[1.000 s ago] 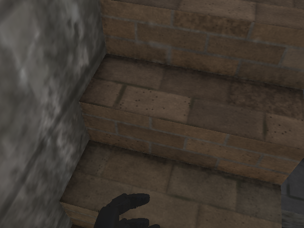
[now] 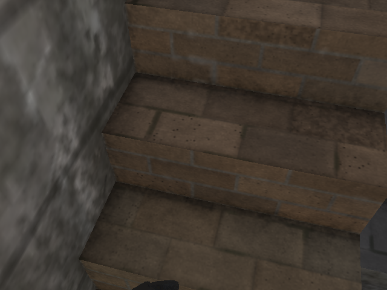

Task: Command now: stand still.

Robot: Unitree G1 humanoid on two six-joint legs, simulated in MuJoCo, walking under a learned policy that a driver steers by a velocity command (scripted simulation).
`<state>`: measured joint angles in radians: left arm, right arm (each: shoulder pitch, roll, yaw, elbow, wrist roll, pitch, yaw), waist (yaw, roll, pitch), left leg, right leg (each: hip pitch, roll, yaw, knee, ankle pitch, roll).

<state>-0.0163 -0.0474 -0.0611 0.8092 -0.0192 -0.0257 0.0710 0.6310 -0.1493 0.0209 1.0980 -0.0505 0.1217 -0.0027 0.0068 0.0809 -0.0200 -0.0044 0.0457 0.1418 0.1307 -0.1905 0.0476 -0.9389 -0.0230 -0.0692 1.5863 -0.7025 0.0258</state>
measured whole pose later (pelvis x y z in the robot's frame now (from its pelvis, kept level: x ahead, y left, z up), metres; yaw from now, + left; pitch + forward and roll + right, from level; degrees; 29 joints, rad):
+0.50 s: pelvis +0.00 +0.00 +0.00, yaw +0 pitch +3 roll -4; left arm -0.02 -0.05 -0.06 0.83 -0.02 -0.03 0.07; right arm 0.65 -0.15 0.02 1.11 -0.05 0.12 0.00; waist 0.00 0.08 -0.02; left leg 0.00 0.05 0.14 0.13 -0.19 0.04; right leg -0.93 -0.02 -0.07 1.58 -0.70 0.02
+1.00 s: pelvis +0.00 +0.00 +0.00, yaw +0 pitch +3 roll -4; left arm -0.02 -0.05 -0.06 0.84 -0.02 -0.03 0.07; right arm 0.64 -0.15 0.02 1.11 -0.05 0.12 0.00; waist 0.01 0.08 -0.02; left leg 0.00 0.05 0.15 0.13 -0.19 0.04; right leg -0.94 -0.02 -0.06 1.59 -0.70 0.03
